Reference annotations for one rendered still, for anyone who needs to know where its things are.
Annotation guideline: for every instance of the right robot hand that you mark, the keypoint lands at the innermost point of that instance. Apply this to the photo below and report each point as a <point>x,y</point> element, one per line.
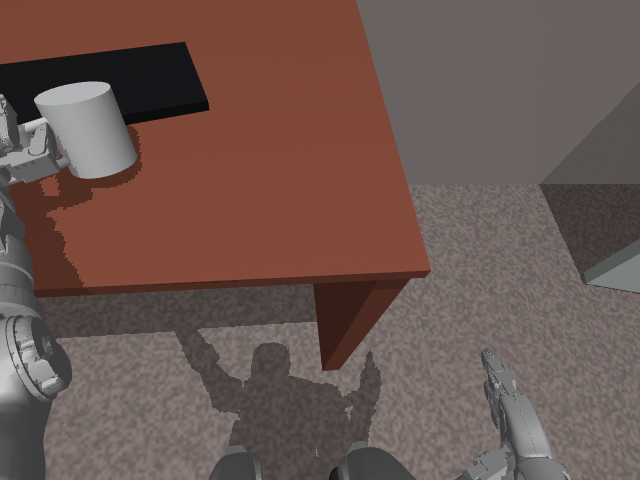
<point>522,434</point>

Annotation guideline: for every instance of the left robot hand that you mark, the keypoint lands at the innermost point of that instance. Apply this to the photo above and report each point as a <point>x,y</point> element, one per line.
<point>24,164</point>

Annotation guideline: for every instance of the right robot arm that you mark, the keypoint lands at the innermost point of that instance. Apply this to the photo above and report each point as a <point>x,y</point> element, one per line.
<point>540,469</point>

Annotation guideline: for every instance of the left robot arm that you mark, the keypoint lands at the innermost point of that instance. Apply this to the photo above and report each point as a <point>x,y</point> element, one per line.
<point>33,366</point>

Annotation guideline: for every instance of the desk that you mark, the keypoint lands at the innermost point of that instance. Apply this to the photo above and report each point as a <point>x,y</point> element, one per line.
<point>292,176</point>

